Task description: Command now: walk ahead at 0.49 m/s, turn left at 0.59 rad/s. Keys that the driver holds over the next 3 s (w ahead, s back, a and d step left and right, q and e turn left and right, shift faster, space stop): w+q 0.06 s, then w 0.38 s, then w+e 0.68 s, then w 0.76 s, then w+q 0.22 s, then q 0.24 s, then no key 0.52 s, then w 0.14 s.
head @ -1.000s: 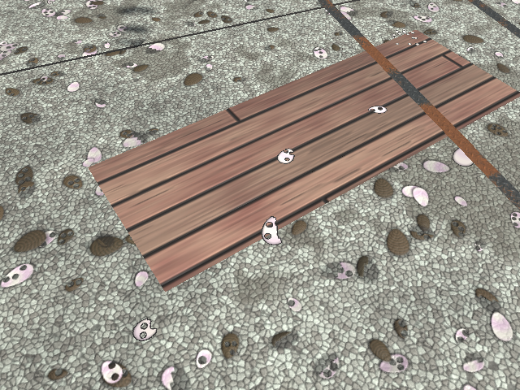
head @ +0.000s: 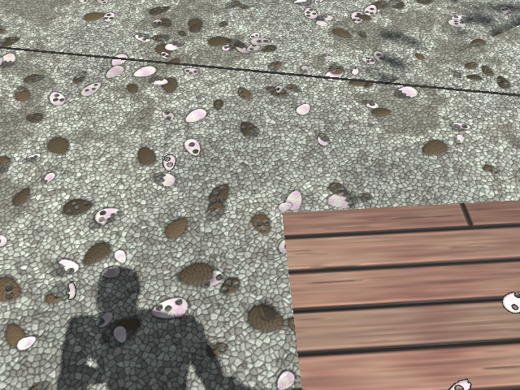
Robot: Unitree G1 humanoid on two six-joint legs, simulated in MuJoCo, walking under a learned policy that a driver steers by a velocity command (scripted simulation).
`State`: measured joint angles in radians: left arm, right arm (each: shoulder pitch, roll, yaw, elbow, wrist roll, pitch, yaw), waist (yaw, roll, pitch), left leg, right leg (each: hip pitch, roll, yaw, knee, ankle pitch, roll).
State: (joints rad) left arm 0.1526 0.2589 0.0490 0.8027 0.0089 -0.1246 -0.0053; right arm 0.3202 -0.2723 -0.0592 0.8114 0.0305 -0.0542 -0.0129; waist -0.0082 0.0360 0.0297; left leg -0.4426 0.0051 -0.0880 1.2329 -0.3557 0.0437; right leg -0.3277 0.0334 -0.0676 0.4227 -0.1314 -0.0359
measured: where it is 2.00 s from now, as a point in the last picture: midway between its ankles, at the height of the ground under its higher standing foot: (282, 202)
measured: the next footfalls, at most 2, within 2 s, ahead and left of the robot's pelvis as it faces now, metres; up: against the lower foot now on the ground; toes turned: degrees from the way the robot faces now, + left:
left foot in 0.36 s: +0.34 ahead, +0.19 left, +0.00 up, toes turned +10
right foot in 0.94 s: +0.66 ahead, -0.03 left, +0.00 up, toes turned -7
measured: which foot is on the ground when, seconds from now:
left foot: up 0.00-0.34, down 0.36-0.94, up 0.96-1.00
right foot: down 0.00-0.36, up 0.38-0.92, down 0.94-1.00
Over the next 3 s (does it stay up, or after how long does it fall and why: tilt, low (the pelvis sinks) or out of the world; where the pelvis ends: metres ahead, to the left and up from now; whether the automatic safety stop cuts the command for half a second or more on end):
stays up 1.35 -0.13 0.00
